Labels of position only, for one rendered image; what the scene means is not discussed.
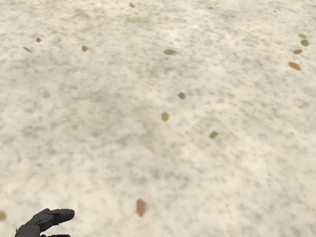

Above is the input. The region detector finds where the left robot hand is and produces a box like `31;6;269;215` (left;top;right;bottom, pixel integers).
15;208;75;237

